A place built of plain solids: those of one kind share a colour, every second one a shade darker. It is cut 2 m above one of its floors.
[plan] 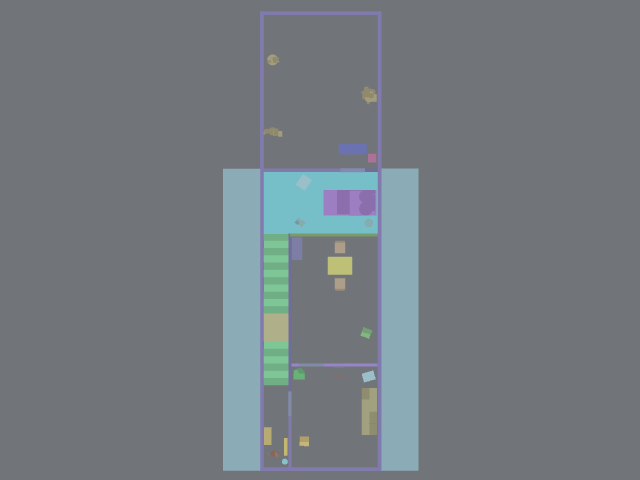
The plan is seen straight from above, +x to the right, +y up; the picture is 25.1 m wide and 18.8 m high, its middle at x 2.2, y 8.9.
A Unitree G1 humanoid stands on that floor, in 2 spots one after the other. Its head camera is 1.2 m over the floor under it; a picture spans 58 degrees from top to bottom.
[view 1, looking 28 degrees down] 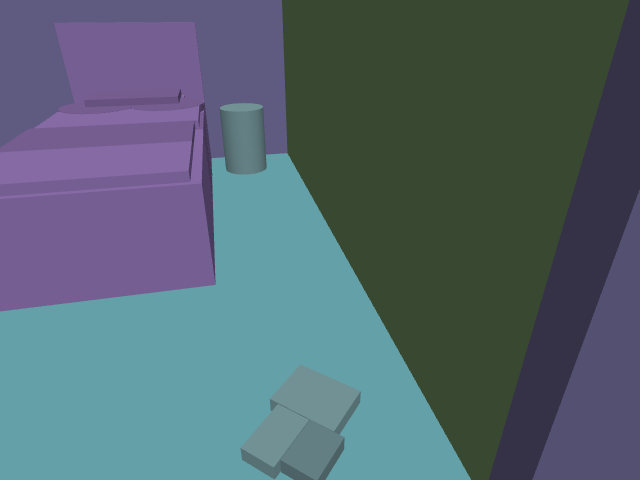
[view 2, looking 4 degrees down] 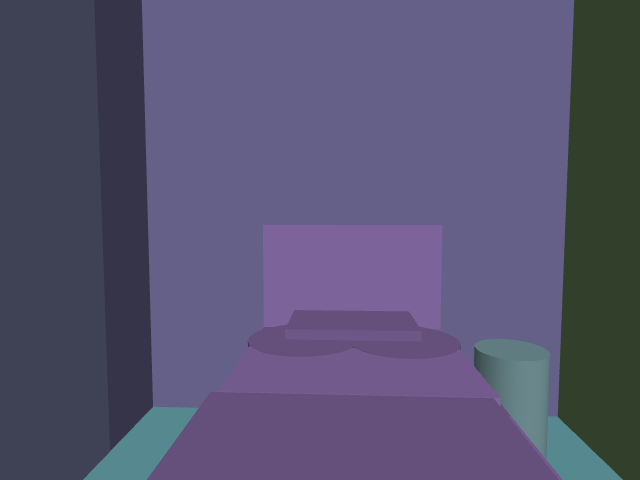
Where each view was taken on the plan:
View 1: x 0.48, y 9.76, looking -13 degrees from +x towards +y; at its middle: upper_floor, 2.56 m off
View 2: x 1.95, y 10.41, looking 3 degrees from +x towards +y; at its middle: bedstead_upper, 2.43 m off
